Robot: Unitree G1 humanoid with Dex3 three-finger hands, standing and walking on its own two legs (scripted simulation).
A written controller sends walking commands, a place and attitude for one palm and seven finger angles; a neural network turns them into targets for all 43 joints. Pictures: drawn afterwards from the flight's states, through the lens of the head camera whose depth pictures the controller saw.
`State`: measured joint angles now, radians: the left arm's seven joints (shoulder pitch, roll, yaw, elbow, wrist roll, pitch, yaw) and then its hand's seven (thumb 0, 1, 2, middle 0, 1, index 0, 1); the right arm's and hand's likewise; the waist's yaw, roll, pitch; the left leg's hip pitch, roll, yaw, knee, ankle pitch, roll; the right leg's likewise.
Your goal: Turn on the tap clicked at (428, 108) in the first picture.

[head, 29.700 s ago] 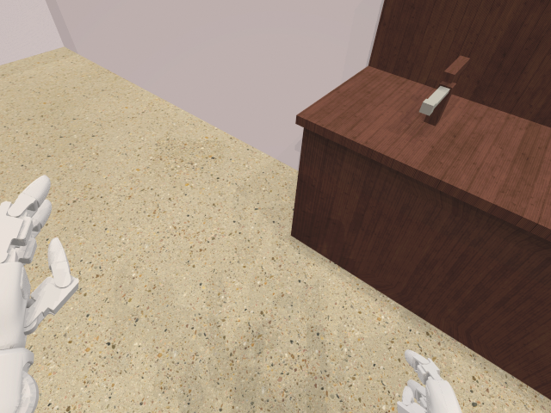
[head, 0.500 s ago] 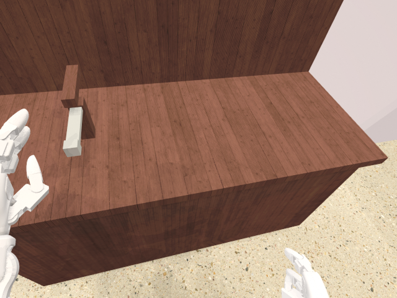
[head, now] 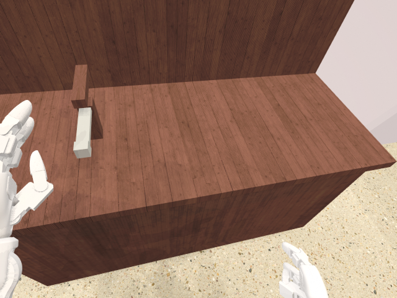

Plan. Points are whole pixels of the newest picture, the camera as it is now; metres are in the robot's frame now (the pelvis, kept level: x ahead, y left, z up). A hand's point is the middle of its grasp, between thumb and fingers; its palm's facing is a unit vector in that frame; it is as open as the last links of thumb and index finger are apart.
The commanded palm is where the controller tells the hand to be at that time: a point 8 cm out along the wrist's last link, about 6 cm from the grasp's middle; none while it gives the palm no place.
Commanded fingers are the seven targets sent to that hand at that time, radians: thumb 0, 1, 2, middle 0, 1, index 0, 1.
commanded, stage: look again from close up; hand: left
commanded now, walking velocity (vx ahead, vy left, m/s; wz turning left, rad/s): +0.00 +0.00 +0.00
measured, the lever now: (82, 149) +0.37 +0.30 +0.05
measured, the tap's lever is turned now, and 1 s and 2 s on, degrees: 0 0 0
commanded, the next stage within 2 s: come to a stop and stand still in 0.28 s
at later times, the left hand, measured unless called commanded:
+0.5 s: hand (64, 195) +0.21 +0.22 +0.16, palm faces +0.40 -0.85 -0.35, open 7.4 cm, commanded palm +0.15 +0.26 +0.18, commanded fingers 0.00 0.90 0.90 -0.20 -0.30 -0.20 -0.30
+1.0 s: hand (77, 189) +0.23 +0.22 +0.15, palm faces +0.31 -0.85 -0.42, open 7.4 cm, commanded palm +0.16 +0.26 +0.18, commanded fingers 0.00 0.90 0.90 -0.20 -0.30 -0.20 -0.30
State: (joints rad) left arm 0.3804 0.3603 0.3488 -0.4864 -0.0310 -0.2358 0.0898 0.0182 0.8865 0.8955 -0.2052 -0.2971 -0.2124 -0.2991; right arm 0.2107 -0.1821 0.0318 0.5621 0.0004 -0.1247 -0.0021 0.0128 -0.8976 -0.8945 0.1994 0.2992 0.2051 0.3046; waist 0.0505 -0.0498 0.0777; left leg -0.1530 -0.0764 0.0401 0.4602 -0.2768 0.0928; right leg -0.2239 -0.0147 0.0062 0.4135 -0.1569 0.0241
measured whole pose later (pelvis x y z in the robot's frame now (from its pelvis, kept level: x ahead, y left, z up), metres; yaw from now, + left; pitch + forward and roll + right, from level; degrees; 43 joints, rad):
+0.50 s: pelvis -0.01 -0.02 +0.00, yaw +1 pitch -1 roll -1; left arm 0.41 0.35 0.34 -0.44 -0.03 -0.23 0.10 0.02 0.89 0.90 -0.21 -0.30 -0.21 -0.30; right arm 0.21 -0.21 0.01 0.57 0.00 -0.12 -0.02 0.01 -0.90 -0.89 0.20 0.30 0.20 0.30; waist 0.04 -0.02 0.05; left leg -0.17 -0.05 0.02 0.45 -0.26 0.06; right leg -0.22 0.01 -0.02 0.37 -0.13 0.00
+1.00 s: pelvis +0.00 -0.03 +0.00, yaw +1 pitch +3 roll -1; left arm 0.44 0.42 0.35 -0.44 -0.08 -0.30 0.08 0.01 0.89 0.90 -0.20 -0.30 -0.21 -0.30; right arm 0.25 -0.24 0.02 0.58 0.01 -0.18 0.07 0.01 -0.90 -0.89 0.20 0.30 0.21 0.30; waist 0.02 -0.01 0.06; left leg -0.27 -0.06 0.01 0.50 -0.29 0.06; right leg -0.34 0.01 0.00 0.48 -0.19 0.00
